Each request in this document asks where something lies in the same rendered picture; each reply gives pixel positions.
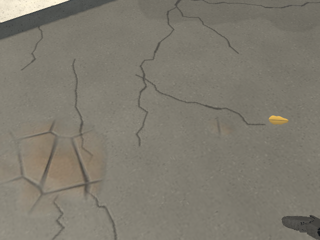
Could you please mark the right robot hand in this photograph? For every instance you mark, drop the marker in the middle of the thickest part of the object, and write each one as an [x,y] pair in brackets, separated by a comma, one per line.
[303,224]

